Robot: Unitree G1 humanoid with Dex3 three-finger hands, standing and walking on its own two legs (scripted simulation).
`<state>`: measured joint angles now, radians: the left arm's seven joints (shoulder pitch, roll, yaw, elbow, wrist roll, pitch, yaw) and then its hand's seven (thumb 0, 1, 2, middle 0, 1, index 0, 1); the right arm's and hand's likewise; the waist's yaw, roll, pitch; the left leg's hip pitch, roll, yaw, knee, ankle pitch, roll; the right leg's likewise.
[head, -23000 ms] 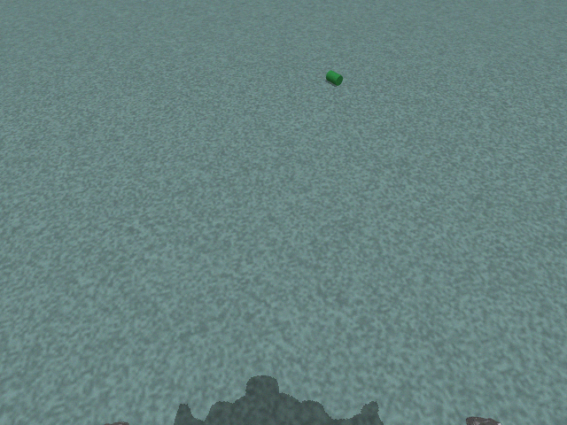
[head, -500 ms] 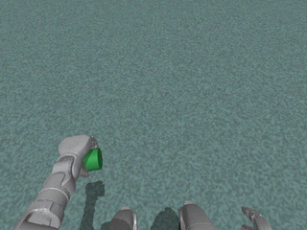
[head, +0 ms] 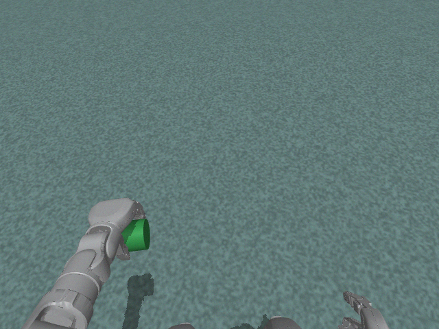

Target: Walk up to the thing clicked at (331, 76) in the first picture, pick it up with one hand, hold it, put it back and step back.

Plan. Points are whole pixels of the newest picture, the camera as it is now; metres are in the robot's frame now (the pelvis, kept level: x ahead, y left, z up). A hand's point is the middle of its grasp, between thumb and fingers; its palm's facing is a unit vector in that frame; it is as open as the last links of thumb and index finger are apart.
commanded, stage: hold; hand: left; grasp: from above
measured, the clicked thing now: (125, 236) +0.32 +0.22 -0.09
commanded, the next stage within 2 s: crouch in 1.64 s
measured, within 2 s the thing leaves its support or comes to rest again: neither
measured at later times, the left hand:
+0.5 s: hand (120, 228) +0.31 +0.21 -0.03, palm faces -0.44 -0.05 -0.90, open 9.3 cm
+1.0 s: hand (120, 230) +0.30 +0.21 -0.01, palm faces -0.43 -0.06 -0.90, open 9.2 cm
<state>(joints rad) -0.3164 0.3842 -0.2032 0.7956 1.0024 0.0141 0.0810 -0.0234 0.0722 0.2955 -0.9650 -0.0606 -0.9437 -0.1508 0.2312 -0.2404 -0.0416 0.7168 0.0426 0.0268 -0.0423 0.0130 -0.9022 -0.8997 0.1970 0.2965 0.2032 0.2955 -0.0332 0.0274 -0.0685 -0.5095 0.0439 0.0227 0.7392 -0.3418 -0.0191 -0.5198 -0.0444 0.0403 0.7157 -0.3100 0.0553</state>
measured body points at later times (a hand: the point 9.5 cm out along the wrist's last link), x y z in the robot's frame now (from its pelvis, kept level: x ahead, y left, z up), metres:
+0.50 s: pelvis +0.01 +0.00 +0.01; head +0.02 -0.02 +0.46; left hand +0.33 +0.21 +0.02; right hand +0.13 -0.27 -0.10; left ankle +0.02 +0.13 -0.71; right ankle +0.03 -0.16 -0.71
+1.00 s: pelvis +0.00 -0.01 +0.02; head +0.00 -0.03 +0.47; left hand +0.32 +0.21 +0.04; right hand +0.14 -0.26 -0.09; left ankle +0.02 +0.13 -0.71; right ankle +0.03 -0.16 -0.71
